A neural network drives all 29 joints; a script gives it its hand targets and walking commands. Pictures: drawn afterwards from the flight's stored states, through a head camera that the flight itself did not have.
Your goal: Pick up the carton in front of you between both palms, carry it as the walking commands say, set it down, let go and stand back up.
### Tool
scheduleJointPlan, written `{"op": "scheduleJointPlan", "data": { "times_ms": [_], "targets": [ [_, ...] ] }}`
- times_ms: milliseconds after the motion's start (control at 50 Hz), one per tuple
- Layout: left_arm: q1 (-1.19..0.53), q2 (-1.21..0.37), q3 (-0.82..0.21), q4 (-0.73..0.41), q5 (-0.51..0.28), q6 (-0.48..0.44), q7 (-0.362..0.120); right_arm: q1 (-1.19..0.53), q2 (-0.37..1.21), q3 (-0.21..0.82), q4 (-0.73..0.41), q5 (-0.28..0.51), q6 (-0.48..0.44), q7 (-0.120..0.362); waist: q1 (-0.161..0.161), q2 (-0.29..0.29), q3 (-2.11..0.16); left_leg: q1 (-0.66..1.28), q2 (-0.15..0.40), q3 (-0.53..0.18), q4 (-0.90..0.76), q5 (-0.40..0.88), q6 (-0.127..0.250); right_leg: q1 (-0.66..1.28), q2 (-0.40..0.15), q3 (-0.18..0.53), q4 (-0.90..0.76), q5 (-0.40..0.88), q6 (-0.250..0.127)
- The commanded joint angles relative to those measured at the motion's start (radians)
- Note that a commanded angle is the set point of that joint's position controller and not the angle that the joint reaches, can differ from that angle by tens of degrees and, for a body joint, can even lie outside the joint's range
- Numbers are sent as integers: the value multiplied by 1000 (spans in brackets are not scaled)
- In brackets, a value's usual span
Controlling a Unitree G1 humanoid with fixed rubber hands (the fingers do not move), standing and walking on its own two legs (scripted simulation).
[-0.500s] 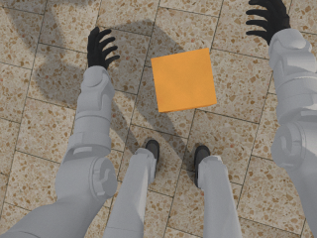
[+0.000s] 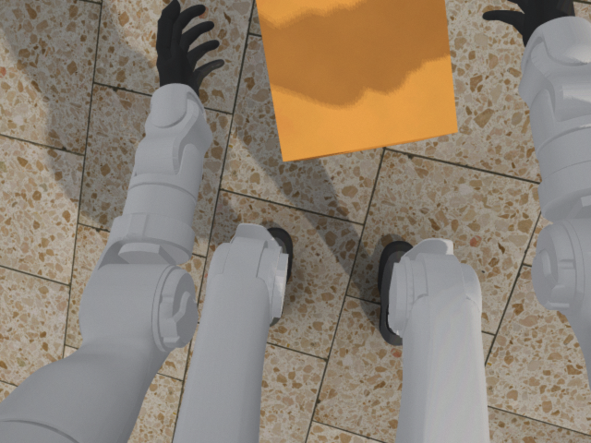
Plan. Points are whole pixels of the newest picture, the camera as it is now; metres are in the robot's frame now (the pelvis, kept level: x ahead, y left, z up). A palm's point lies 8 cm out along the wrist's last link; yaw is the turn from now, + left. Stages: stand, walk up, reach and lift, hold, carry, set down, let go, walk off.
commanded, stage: reach and lift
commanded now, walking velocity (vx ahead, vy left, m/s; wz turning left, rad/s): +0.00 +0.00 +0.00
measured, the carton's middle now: (353, 83) +0.51 -0.02 -0.32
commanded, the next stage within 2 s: none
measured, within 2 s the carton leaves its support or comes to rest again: leaves its support in 1.06 s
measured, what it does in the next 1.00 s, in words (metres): lowers itself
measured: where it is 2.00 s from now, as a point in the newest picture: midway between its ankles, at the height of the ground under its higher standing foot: (330, 301)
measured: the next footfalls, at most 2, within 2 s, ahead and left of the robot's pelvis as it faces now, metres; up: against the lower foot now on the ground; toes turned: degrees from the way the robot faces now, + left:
none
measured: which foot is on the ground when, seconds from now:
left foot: down 0.00-1.00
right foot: down 0.00-1.00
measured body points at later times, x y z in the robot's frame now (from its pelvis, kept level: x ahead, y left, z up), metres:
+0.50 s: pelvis -0.01 +0.00 -0.07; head +0.36 -0.04 +0.17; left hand +0.52 +0.17 -0.25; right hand +0.57 -0.19 -0.26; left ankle +0.12 +0.13 -0.41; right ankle +0.10 -0.12 -0.41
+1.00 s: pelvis -0.01 +0.00 -0.07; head +0.36 -0.04 +0.18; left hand +0.53 +0.14 -0.24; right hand +0.56 -0.16 -0.25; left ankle +0.12 +0.13 -0.41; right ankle +0.10 -0.12 -0.41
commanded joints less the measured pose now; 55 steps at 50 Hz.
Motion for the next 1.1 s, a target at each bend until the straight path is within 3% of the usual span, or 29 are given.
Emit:
{"op": "scheduleJointPlan", "data": {
  "times_ms": [0, 60, 160, 220, 260, 300, 440, 580, 680, 740, 800, 840, 900, 980, 1080],
  "targets": [
    [-261, 110, -1, -52, -11, -6, 9, -352, -119, 10, -32, 25, -11, 3, 18, -149, -1099, 502, 3, 127, -83, 170, -8, 676, -24, -63, -133, 159, 2],
    [-326, 116, 1, 21, -4, -13, 7, -400, -127, 22, 52, 33, -19, 7, 18, -125, -1000, 496, 11, 121, -35, 137, -4, 584, -37, -56, -98, 93, -2],
    [-404, 141, -8, 123, -5, -44, 1, -463, -150, 42, 133, 46, -51, 4, 15, -103, -920, 495, 17, 107, 41, 166, -4, 508, -52, -42, -21, 104, -6],
    [-438, 150, -32, 136, -34, -65, 4, -498, -170, 65, 125, 68, -75, -6, 10, -103, -958, 530, 17, 100, 85, 228, -2, 531, -56, -37, 24, 160, -8],
    [-439, 120, -81, 169, -93, -74, 0, -517, -172, 94, 103, 85, -89, -13, -13, -119, -998, 549, 14, 96, 107, 273, -3, 561, -59, -42, 46, 206, -10],
    [-449, 114, -97, 201, -118, -76, -6, -540, -172, 106, 74, 88, -94, -17, -16, -138, -963, 483, 8, 95, 117, 276, -6, 575, -63, -37, 64, 230, -13],
    [-391, 120, -86, 182, -120, -84, 3, -498, -124, 130, 74, 86, -78, -21, -5, -173, -1026, 461, -9, 113, 145, 334, -4, 696, -48, -33, 98, 340, -10],
    [-374, 102, -49, 202, -59, -90, -3, -434, -72, 99, 143, 56, -75, -17, 1, -118, -866, 405, -12, 108, 134, 277, -8, 543, -44, -22, 70, 256, -11],
    [-431, 46, -98, 185, -82, -95, -6, -492, -24, 129, 117, 73, -87, -22, -8, -118, -880, 425, -19, 103, 126, 272, -11, 539, -39, -25, 56, 240, -19],
    [-486, -42, -125, 186, -86, -97, -9, -541, 71, 165, 114, 73, -90, -18, -13, -123, -886, 448, -34, 104, 121, 253, -11, 551, -29, -31, 46, 218, -24],
    [-488, -100, -67, 233, -22, -93, -8, -565, 153, 165, 135, 59, -83, -10, 21, -129, -862, 467, -47, 111, 120, 235, -8, 535, -18, -33, 40, 183, -14],
    [-642, -398, -141, 202, -8, -78, -73, -679, 476, 237, 106, 71, -74, 49, 22, -134, -869, 447, -65, 114, 133, 244, 4, 534, 8, -32, 46, 204, -18],
    [-770, -670, -142, 156, 43, -37, -165, -716, 766, 221, 93, 18, -46, 123, -3, -134, -834, 412, -89, 122, 154, 224, 8, 489, 31, -50, 59, 205, -22],
    [-817, -843, -145, 87, 70, 11, -238, -672, 954, 165, 36, -17, -16, 184, -23, -103, -843, 400, -105, 131, 167, 259, 17, 447, 49, -74, 76, 245, -33],
    [-811, -988, -223, -7, 16, 46, -261, -678, 1074, 199, -123, 11, -2, 187, -41, -108, -1083, 470, -111, 143, 184, 386, 14, 587, 65, -99, 95, 400, -31]
  ]
}}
